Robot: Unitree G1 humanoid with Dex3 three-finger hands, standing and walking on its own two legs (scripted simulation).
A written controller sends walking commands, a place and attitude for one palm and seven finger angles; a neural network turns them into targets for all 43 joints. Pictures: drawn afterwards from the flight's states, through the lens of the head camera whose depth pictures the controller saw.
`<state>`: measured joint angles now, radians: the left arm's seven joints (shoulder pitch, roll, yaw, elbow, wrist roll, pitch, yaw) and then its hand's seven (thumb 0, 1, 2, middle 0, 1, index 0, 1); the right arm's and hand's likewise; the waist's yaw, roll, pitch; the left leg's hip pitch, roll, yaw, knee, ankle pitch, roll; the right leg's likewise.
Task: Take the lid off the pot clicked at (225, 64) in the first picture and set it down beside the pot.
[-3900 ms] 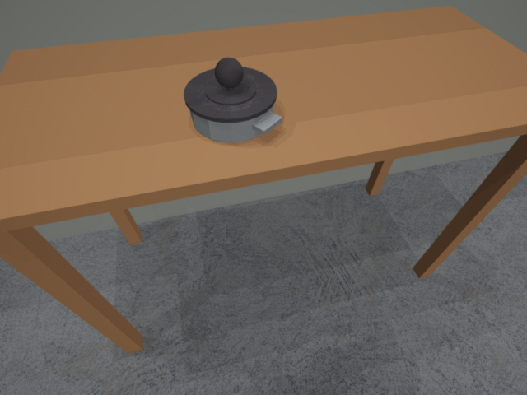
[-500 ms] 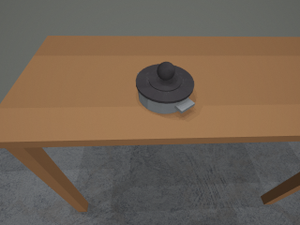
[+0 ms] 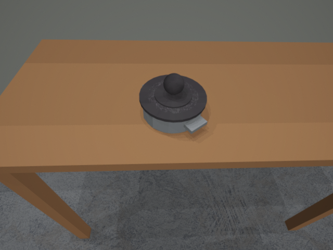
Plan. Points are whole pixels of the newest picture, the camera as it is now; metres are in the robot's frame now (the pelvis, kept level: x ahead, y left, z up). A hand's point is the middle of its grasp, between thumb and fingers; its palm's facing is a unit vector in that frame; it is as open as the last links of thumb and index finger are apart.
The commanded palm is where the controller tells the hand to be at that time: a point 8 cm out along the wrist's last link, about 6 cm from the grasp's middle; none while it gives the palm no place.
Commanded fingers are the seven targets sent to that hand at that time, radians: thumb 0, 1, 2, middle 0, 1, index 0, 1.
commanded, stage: look again from close up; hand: left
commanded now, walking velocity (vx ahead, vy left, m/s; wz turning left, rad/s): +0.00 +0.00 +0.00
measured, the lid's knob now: (173, 84) +0.46 +0.02 +0.17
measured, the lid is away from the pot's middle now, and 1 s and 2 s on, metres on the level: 0.00 0.00 0.00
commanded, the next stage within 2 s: shuffle to correct the standing spot in 0.76 s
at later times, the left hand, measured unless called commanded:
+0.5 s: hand out of the picture -0.01 +0.13 -0.18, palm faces +0.03 -0.99 -0.16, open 7.4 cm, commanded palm none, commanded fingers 0.00 0.90 0.90 -0.20 -0.30 -0.20 -0.30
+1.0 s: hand out of the picture -0.03 +0.12 -0.18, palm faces +0.05 -0.99 -0.13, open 7.4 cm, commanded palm none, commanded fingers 0.00 0.90 0.90 -0.20 -0.30 -0.20 -0.30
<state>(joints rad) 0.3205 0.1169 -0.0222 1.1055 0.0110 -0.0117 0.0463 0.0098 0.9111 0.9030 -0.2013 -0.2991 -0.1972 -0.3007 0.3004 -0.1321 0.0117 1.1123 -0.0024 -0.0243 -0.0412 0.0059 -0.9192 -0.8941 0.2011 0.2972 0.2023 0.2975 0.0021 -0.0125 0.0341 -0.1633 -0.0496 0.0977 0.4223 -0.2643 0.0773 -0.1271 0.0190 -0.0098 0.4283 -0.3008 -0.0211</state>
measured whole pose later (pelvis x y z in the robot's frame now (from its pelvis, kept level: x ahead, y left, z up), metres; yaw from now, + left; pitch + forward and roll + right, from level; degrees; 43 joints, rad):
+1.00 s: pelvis +0.01 -0.02 +0.00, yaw +1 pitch +0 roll +0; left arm 0.35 0.11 -0.02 1.11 0.01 -0.03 0.05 0.01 0.91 0.90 -0.20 -0.30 -0.20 -0.30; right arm 0.32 -0.09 0.02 1.16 0.00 -0.03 -0.05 0.01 -0.92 -0.89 0.20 0.30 0.20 0.30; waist 0.00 -0.03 0.03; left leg -0.14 -0.03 0.07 0.40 -0.26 0.04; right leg -0.09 0.04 -0.03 0.38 -0.29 -0.05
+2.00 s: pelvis -0.04 -0.09 +0.00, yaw +3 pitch +2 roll -3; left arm 0.20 0.23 0.05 0.90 0.03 0.06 0.01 0.01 0.91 0.90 -0.20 -0.30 -0.20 -0.30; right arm 0.29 -0.10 -0.02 1.02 -0.03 0.01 -0.04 0.00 -0.91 -0.89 0.20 0.30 0.21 0.30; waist 0.00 -0.05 0.07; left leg -0.26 0.06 0.04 0.54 -0.32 0.02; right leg -0.50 0.00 0.06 1.18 -0.43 0.04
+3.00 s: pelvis -0.05 -0.15 -0.02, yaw +2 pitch -2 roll -1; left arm 0.27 0.23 0.00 0.89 0.02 0.03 0.04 0.01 0.90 0.90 -0.20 -0.30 -0.20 -0.30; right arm 0.24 -0.20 -0.02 0.89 -0.02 0.04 0.00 0.00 -0.91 -0.89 0.20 0.30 0.20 0.30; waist -0.01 0.00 0.02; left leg -0.34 0.00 0.06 0.66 -0.29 0.04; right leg -0.28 -0.04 0.00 0.64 -0.34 0.03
